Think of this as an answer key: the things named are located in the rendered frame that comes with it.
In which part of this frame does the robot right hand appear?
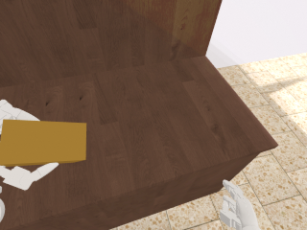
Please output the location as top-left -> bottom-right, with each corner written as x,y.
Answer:
220,179 -> 259,230

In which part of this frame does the table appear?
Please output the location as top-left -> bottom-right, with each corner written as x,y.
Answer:
0,0 -> 278,230

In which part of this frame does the sponge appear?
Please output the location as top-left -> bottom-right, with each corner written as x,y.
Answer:
0,119 -> 86,167

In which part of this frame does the robot left hand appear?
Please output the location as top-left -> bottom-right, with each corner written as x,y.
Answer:
0,100 -> 59,191

